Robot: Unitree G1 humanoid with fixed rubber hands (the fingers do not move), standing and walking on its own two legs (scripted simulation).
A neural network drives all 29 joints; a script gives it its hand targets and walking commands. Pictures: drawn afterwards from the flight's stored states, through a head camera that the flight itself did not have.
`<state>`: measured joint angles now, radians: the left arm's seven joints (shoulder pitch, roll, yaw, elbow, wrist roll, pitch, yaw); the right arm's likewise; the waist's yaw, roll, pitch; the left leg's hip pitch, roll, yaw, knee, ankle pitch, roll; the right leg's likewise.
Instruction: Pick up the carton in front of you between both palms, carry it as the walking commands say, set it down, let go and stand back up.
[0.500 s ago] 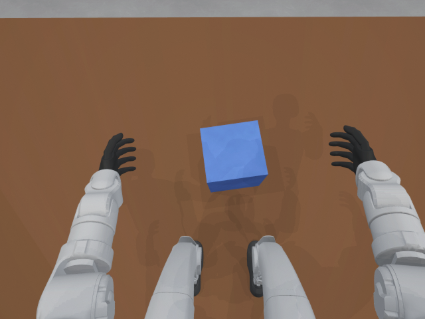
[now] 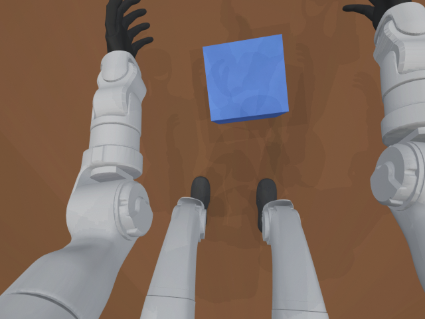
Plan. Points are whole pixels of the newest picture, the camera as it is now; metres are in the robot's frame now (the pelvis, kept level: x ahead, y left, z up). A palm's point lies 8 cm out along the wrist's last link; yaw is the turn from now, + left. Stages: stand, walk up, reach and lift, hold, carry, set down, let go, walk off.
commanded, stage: reach and lift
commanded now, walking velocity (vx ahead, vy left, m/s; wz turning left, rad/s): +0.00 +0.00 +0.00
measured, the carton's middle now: (244, 87) +0.52 -0.02 -0.54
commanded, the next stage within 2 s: none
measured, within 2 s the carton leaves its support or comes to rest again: leaves its support in 1.78 s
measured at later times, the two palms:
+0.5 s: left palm (166, 83) +0.50 +0.18 -0.33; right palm (332, 66) +0.53 -0.21 -0.33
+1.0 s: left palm (181, 92) +0.50 +0.17 -0.48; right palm (305, 76) +0.54 -0.19 -0.48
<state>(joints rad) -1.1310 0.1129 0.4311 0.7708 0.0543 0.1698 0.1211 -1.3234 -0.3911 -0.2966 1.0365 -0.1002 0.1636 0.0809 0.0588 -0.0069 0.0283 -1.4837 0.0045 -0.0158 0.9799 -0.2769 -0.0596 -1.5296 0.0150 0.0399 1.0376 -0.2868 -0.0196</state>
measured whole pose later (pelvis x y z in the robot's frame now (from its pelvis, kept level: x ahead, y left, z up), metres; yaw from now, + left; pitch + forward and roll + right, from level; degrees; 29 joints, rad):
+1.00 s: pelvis -0.04 +0.01 -0.29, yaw +2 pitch +36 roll +4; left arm -1.52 0.25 0.20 1.08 -0.21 0.08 0.18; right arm -1.67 -0.54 0.04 1.25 0.21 0.08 -0.03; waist 0.03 0.02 0.48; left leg -2.20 -0.06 -0.03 2.16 -0.59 -0.10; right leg -2.25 0.01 0.05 2.21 -0.59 0.00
